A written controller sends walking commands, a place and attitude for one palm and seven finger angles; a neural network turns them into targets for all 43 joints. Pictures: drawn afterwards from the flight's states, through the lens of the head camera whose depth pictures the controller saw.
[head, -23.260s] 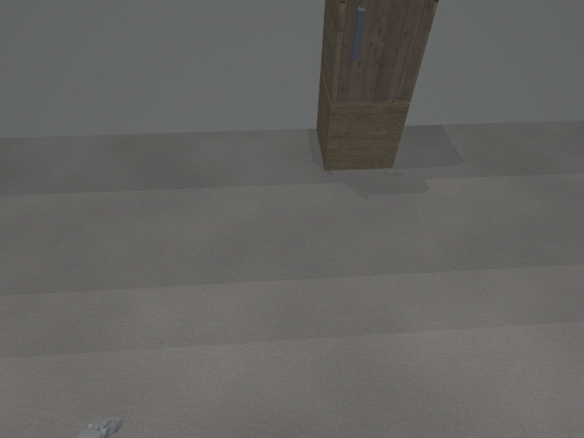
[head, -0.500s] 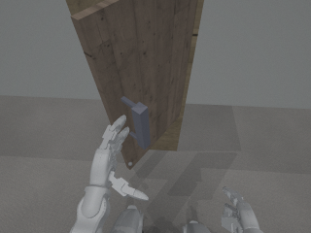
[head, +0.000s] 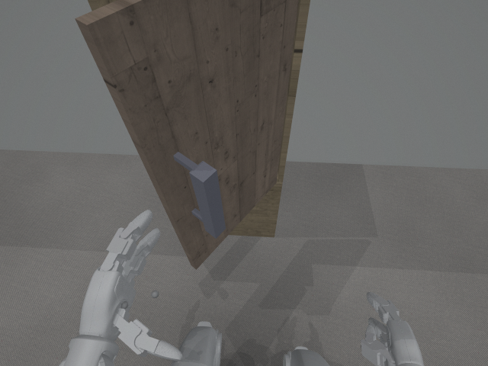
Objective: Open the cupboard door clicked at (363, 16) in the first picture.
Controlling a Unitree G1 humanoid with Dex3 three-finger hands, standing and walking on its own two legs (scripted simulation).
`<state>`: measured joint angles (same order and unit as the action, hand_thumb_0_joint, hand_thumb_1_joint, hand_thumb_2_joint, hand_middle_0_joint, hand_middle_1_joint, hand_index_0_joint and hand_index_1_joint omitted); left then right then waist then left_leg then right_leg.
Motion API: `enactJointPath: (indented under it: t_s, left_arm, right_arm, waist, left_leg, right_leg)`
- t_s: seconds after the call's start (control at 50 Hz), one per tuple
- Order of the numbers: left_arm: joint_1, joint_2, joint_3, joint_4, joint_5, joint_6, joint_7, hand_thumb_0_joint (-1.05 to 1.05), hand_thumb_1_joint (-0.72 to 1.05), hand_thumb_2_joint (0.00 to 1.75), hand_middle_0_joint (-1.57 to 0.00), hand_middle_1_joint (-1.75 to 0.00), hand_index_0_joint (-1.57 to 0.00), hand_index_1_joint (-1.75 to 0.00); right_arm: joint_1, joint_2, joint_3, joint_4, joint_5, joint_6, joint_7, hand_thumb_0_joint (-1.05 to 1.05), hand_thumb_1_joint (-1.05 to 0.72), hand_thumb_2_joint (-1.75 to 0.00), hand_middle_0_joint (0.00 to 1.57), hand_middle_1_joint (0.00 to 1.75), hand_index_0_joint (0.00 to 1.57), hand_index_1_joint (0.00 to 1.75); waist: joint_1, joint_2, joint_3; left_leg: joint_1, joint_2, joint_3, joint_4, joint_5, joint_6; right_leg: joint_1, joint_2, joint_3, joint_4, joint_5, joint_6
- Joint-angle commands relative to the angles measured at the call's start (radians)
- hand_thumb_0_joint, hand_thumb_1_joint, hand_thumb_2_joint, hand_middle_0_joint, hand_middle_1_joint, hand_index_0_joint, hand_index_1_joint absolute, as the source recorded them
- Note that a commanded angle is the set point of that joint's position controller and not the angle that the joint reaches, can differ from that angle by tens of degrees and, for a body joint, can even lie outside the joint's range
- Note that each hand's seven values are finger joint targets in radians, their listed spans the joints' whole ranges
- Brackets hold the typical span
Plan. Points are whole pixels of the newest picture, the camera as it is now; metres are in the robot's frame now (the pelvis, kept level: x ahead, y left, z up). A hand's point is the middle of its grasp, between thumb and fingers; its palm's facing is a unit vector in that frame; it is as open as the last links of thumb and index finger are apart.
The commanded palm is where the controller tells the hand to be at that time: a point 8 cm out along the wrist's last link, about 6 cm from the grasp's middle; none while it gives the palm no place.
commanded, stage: draw the hand back to the body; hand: left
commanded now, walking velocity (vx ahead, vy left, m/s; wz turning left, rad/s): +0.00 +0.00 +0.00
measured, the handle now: (200, 197) +0.37 +0.10 +0.06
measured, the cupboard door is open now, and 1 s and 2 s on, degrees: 54 54 54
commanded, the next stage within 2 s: step back with the hand held close in 1.62 s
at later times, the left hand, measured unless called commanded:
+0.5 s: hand (104, 284) +0.21 +0.18 +0.13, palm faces -0.04 -1.00 -0.07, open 16.3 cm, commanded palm +0.18 +0.24 +0.14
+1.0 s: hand out of the picture +0.23 +0.26 +0.21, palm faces +0.32 -0.85 -0.41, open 12.0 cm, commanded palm +0.19 +0.30 +0.23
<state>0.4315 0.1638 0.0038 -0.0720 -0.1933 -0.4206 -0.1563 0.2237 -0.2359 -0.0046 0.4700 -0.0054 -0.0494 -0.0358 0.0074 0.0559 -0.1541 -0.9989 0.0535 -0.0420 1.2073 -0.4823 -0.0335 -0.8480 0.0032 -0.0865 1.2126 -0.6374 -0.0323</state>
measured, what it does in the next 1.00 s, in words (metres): rises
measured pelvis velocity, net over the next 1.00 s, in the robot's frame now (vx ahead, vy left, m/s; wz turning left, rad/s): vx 0.04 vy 0.03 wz -0.02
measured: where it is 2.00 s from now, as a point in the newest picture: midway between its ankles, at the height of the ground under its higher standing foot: outside the picture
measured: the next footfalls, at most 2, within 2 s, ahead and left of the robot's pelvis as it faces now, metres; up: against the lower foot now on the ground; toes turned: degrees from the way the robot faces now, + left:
none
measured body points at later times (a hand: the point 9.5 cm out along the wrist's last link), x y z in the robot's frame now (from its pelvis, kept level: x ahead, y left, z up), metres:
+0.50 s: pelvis +0.00 +0.01 +0.04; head +0.03 +0.00 +0.49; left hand +0.20 +0.23 +0.13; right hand +0.18 -0.21 -0.04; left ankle +0.05 +0.14 -0.64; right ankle -0.02 -0.10 -0.64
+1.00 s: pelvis +0.04 +0.03 +0.09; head +0.02 +0.01 +0.54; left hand +0.20 +0.30 +0.23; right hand +0.22 -0.19 +0.01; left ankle +0.05 +0.14 -0.64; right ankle -0.02 -0.10 -0.64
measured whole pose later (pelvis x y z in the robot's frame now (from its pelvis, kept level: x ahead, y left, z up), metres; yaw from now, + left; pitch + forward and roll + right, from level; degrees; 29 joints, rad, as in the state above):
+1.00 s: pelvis +0.04 +0.03 +0.09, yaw -1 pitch +0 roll -1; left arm 0.55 0.33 0.20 -0.39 -0.04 -0.04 0.13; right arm 0.24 -0.23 0.06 0.55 0.01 -0.08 -0.12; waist 0.05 0.07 -0.06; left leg -0.32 0.02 0.03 0.62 -0.30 0.01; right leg -0.18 -0.02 -0.03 0.56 -0.39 0.02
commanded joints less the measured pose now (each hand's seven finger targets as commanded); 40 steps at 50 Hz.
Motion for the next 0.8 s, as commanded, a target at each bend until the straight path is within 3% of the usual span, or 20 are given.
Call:
enactJointPath:
  t_s: [0.0, 0.02, 0.04, 0.12, 0.22, 0.3, 0.42, 0.44, 0.52, 0.54, 0.56, 0.58, 0.6, 0.72, 0.74, 0.78]
  left_arm:
    - [-0.060, 0.054, 0.018, -0.262, -0.021, -0.082, -0.011, 0.00, -0.50, 0.30, -0.15, -0.30, -0.15, -0.30]
    - [-0.051, 0.052, 0.009, -0.254, -0.013, -0.076, -0.011, 0.00, -0.50, 0.30, -0.15, -0.30, -0.15, -0.30]
    - [-0.049, 0.092, 0.049, -0.276, -0.018, -0.070, -0.007, 0.00, -0.50, 0.30, -0.15, -0.30, -0.15, -0.30]
    - [0.000, 0.156, 0.108, -0.369, -0.011, -0.012, 0.016, 0.00, -0.50, 0.30, -0.15, -0.30, -0.15, -0.30]
    - [0.022, 0.128, 0.115, -0.350, -0.040, 0.072, 0.027, 0.00, -0.50, 0.30, -0.15, -0.30, -0.15, -0.30]
    - [0.013, 0.124, 0.105, -0.341, -0.060, 0.094, -0.002, 0.00, -0.50, 0.30, -0.15, -0.30, -0.15, -0.30]
    - [-0.008, 0.201, 0.171, -0.393, -0.074, 0.106, -0.032, 0.00, -0.50, 0.30, -0.15, -0.30, -0.15, -0.30]
    - [0.003, 0.191, 0.168, -0.418, -0.082, 0.109, -0.035, 0.00, -0.47, 0.32, -0.15, -0.30, -0.15, -0.30]
    - [0.011, 0.224, 0.227, -0.437, -0.102, 0.133, -0.036, 0.00, -0.32, 0.37, -0.16, -0.30, -0.16, -0.30]
    - [0.013, 0.348, 0.218, -0.531, 0.057, 0.179, 0.089, 0.00, -0.29, 0.39, -0.16, -0.30, -0.16, -0.30]
    - [0.087, 0.278, 0.207, -0.505, 0.069, 0.221, 0.151, 0.00, -0.26, 0.40, -0.16, -0.30, -0.16, -0.30]
    - [0.117, 0.232, 0.174, -0.505, 0.078, 0.248, 0.175, 0.00, -0.22, 0.42, -0.16, -0.30, -0.16, -0.30]
    - [0.117, 0.228, 0.161, -0.515, 0.101, 0.268, 0.198, 0.00, -0.18, 0.43, -0.16, -0.30, -0.16, -0.30]
    - [0.072, 0.285, 0.216, -0.490, 0.150, 0.315, 0.282, 0.00, 0.02, 0.52, -0.17, -0.30, -0.17, -0.30]
    - [0.059, 0.279, 0.214, -0.515, 0.153, 0.314, 0.287, 0.00, 0.06, 0.54, -0.17, -0.30, -0.17, -0.30]
    - [0.056, 0.294, 0.236, -0.529, 0.159, 0.314, 0.296, 0.00, 0.13, 0.57, -0.17, -0.30, -0.17, -0.30]
  right_arm:
    - [-0.033, -0.090, -0.039, -0.157, 0.003, -0.072, -0.017, 0.00, -0.90, -0.90, 0.20, 0.30, 0.20, 0.30]
    - [-0.038, -0.090, -0.037, -0.158, 0.001, -0.073, -0.018, 0.00, -0.90, -0.90, 0.20, 0.30, 0.20, 0.30]
    - [-0.037, -0.092, -0.040, -0.164, 0.003, -0.072, -0.019, 0.00, -0.90, -0.90, 0.20, 0.30, 0.20, 0.30]
    - [-0.038, -0.088, -0.039, -0.191, 0.015, -0.059, -0.026, 0.00, -0.90, -0.90, 0.20, 0.30, 0.20, 0.30]
    - [-0.042, -0.086, -0.023, -0.200, 0.031, -0.050, -0.039, 0.00, -0.90, -0.90, 0.20, 0.30, 0.20, 0.30]
    - [-0.031, -0.097, -0.012, -0.198, 0.034, -0.064, -0.045, 0.00, -0.90, -0.90, 0.20, 0.30, 0.20, 0.30]
    - [-0.034, -0.102, -0.004, -0.197, 0.039, -0.089, -0.052, 0.00, -0.90, -0.90, 0.20, 0.30, 0.20, 0.30]
    - [-0.038, -0.098, -0.001, -0.206, 0.042, -0.094, -0.051, 0.00, -0.90, -0.90, 0.20, 0.30, 0.20, 0.30]
    - [-0.040, -0.097, 0.002, -0.195, 0.047, -0.105, -0.051, 0.00, -0.90, -0.90, 0.20, 0.30, 0.20, 0.30]
    - [-0.058, -0.092, 0.002, -0.201, 0.035, -0.086, -0.080, 0.00, -0.90, -0.90, 0.20, 0.30, 0.20, 0.30]
    - [-0.046, -0.070, 0.010, -0.197, 0.031, -0.078, -0.091, 0.00, -0.90, -0.90, 0.20, 0.30, 0.20, 0.30]
    - [-0.047, -0.069, 0.011, -0.194, 0.033, -0.073, -0.093, 0.00, -0.90, -0.90, 0.20, 0.30, 0.20, 0.30]
    - [-0.044, -0.073, 0.013, -0.186, 0.032, -0.066, -0.094, 0.00, -0.90, -0.90, 0.20, 0.30, 0.20, 0.30]
    - [-0.070, -0.089, 0.017, -0.147, 0.020, -0.060, -0.109, 0.00, -0.90, -0.90, 0.20, 0.30, 0.20, 0.30]
    - [-0.075, -0.089, 0.019, -0.147, 0.020, -0.064, -0.110, 0.00, -0.90, -0.90, 0.20, 0.30, 0.20, 0.30]
    - [-0.078, -0.089, 0.021, -0.136, 0.017, -0.071, -0.112, 0.00, -0.90, -0.90, 0.20, 0.30, 0.20, 0.30]
  waist:
    - [-0.033, -0.058, -0.230]
    - [-0.031, -0.064, -0.224]
    - [-0.023, -0.063, -0.230]
    - [0.011, -0.011, -0.273]
    - [-0.012, -0.064, -0.168]
    - [-0.028, -0.074, -0.104]
    - [-0.007, -0.014, -0.097]
    - [-0.003, 0.017, -0.097]
    - [0.011, 0.014, -0.093]
    - [0.050, 0.020, -0.104]
    - [0.029, 0.007, -0.067]
    - [0.024, -0.001, -0.032]
    - [0.020, 0.031, -0.021]
    - [0.014, -0.058, 0.016]
    - [0.017, -0.020, 0.004]
    - [0.025, -0.016, 0.000]
  left_leg:
    - [0.225, -0.051, 0.016, -0.091, 0.209, 0.053]
    - [0.213, -0.049, 0.013, -0.091, 0.206, 0.057]
    - [0.211, -0.049, 0.015, -0.096, 0.193, 0.054]
    - [0.296, -0.052, 0.023, -0.165, 0.223, 0.059]
    - [0.331, -0.052, 0.018, -0.234, 0.178, 0.058]
    - [0.358, -0.052, 0.010, -0.271, 0.144, 0.057]
    - [0.426, -0.050, 0.004, -0.330, 0.155, 0.056]
    - [0.444, -0.051, 0.005, -0.341, 0.157, 0.056]
    - [0.480, -0.047, -0.002, -0.379, 0.174, 0.052]
    - [0.533, -0.039, 0.028, -0.430, 0.179, 0.060]
    - [0.556, -0.039, 0.035, -0.443, 0.183, 0.061]
    - [0.560, -0.037, 0.034, -0.452, 0.185, 0.060]
    - [0.579, -0.034, 0.036, -0.463, 0.190, 0.060]
    - [0.686, -0.030, 0.038, -0.552, 0.244, 0.065]
    - [0.714, -0.030, 0.043, -0.569, 0.255, 0.065]
    - [0.754, -0.029, 0.044, -0.598, 0.292, 0.065]
  right_leg:
    - [0.049, 0.013, 0.083, -0.212, 0.405, 0.030]
    - [0.042, 0.016, 0.078, -0.209, 0.382, 0.027]
    - [0.057, 0.012, 0.090, -0.223, 0.369, 0.029]
    - [0.131, 0.023, 0.076, -0.253, 0.361, 0.019]
    - [0.153, 0.030, 0.052, -0.335, 0.308, 0.029]
    - [0.151, 0.030, 0.045, -0.377, 0.272, 0.033]
    - [0.199, 0.033, 0.038, -0.410, 0.260, 0.025]
    - [0.204, 0.033, 0.033, -0.415, 0.269, 0.024]
    - [0.243, 0.040, 0.016, -0.432, 0.291, 0.022]
    - [0.247, 0.009, 0.086, -0.520, 0.309, 0.011]
    - [0.259, 0.003, 0.071, -0.546, 0.302, 0.013]
    - [0.257, 0.002, 0.060, -0.554, 0.306, 0.016]
    - [0.273, 0.002, 0.055, -0.561, 0.311, 0.017]
    - [0.381, 0.002, 0.044, -0.660, 0.370, 0.025]
    - [0.402, -0.001, 0.044, -0.664, 0.384, 0.025]
    - [0.437, 0.000, 0.039, -0.680, 0.421, 0.023]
